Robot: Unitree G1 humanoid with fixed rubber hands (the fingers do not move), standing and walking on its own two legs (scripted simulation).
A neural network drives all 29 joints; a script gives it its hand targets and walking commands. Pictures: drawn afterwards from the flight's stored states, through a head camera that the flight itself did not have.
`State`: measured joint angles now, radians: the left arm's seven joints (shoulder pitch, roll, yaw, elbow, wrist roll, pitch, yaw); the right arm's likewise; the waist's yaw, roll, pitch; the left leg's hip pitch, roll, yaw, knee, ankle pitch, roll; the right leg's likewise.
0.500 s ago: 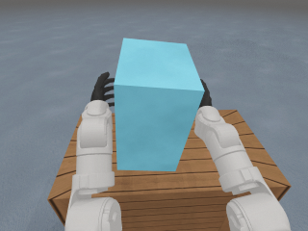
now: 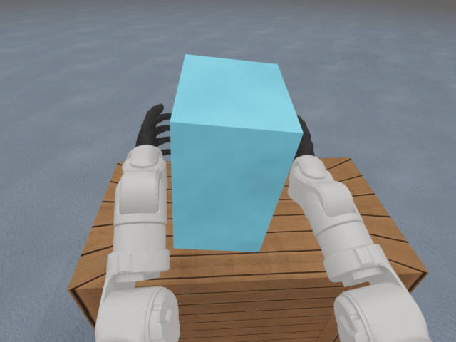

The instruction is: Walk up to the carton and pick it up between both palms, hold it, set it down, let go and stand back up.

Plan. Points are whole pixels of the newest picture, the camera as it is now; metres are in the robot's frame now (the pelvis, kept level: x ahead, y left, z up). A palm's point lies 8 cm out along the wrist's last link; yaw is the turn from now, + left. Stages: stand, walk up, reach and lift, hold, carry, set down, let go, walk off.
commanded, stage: hold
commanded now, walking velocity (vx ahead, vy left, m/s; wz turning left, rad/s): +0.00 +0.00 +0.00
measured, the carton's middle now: (224, 158) +0.39 +0.00 +0.18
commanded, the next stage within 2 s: none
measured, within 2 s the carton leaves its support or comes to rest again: neither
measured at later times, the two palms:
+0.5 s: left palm (143, 150) +0.36 +0.13 +0.23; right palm (300, 157) +0.35 -0.12 +0.21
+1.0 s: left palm (150, 150) +0.37 +0.12 +0.22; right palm (302, 158) +0.36 -0.13 +0.20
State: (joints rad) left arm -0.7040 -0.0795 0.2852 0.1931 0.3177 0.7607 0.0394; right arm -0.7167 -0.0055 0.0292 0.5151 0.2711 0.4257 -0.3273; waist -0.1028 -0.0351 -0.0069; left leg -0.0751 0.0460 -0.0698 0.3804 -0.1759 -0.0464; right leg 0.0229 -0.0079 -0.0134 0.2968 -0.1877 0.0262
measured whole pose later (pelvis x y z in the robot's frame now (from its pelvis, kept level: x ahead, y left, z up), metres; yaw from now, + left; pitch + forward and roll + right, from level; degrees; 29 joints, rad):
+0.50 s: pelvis +0.00 +0.00 +0.00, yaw +0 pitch -9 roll -1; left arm -0.65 -0.10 0.28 0.09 0.33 0.80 0.04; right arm -0.69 -0.01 0.05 0.46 0.29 0.44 -0.33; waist -0.11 -0.03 -0.01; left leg -0.05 0.04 -0.07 0.40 -0.20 -0.04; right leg 0.06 -0.01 -0.01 0.30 -0.20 0.03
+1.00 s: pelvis +0.00 +0.00 +0.00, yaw +0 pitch -7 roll -1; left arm -0.70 -0.08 0.28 0.20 0.32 0.76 0.05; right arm -0.72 -0.01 0.03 0.53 0.28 0.41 -0.32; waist -0.11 -0.04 -0.02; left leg -0.08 0.05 -0.06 0.38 -0.18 -0.04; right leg 0.01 -0.01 -0.01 0.30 -0.19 0.03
